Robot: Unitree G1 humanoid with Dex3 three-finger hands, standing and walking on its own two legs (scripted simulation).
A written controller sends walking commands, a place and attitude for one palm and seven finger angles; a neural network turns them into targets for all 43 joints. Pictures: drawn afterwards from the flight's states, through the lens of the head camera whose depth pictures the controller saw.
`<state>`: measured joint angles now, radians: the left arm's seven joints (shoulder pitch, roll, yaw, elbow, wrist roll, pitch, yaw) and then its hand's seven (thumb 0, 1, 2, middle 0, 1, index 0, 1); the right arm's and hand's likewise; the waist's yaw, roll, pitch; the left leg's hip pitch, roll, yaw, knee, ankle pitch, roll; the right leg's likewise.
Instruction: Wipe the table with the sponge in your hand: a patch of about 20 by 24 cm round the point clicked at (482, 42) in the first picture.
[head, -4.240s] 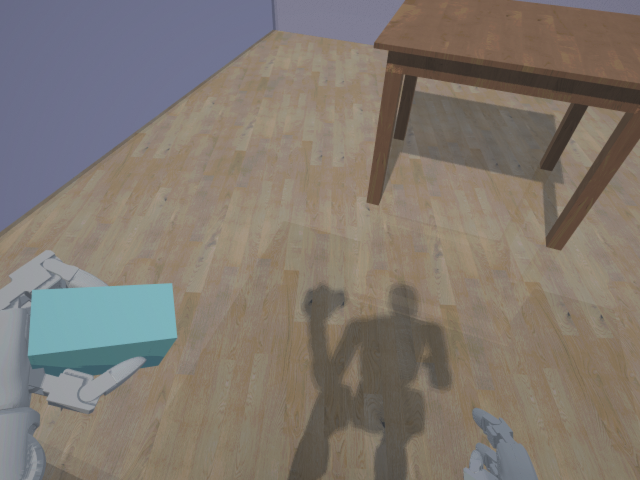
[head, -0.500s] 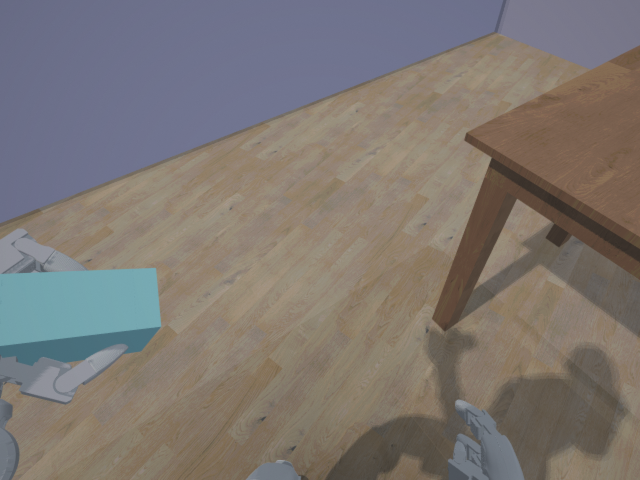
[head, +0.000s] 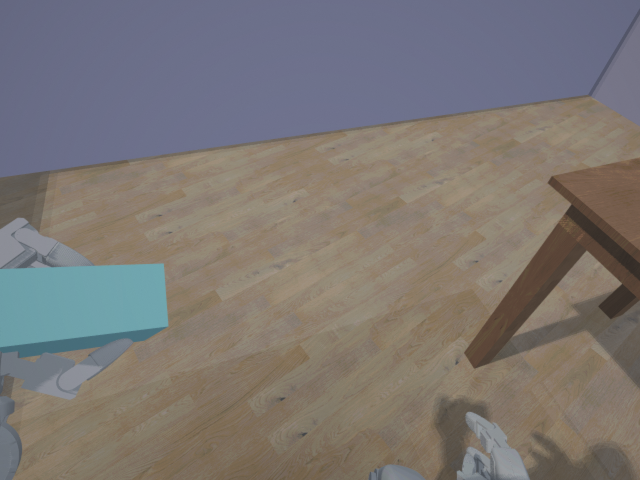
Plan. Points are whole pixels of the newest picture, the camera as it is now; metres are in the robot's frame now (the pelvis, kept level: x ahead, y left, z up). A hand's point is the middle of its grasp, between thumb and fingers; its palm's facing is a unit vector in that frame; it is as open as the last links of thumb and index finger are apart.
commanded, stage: walk to a spot facing it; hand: left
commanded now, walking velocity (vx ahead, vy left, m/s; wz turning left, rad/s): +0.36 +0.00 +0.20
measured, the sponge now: (108, 309) +0.22 +0.21 +0.18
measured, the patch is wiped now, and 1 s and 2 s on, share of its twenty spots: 0.00 0.00 0.00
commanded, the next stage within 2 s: turn to face it in 0.98 s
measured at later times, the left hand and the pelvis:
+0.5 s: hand (79, 327) +0.20 +0.22 +0.19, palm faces +0.52 -0.71 -0.48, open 9.7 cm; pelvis +0.03 -0.05 +0.01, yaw +12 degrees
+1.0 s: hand (56, 254) +0.26 +0.27 +0.19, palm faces +0.62 -0.61 -0.49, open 9.7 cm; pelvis +0.14 -0.02 +0.00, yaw +18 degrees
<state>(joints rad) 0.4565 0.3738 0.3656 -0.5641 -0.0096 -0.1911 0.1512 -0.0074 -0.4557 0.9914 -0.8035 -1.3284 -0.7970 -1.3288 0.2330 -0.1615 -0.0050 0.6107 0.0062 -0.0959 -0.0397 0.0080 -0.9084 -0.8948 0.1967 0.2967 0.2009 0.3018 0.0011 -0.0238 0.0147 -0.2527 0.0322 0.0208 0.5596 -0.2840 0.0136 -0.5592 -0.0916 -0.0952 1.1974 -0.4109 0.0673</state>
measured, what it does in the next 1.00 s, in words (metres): walks ahead, turning left: right foot, then left foot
